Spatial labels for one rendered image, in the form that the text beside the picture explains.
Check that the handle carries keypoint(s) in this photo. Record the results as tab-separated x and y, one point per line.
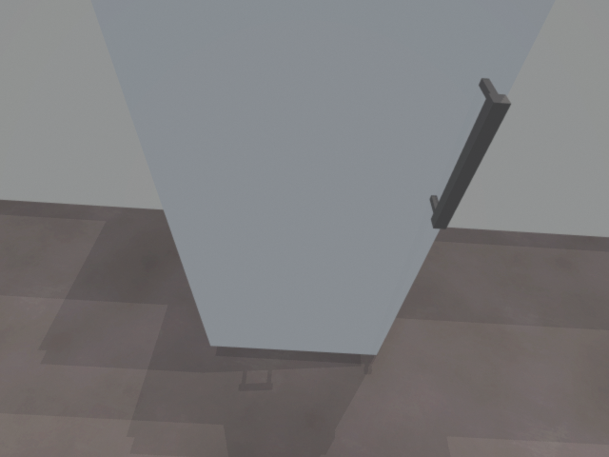
489	120

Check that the fridge door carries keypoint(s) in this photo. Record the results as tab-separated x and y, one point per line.
295	145

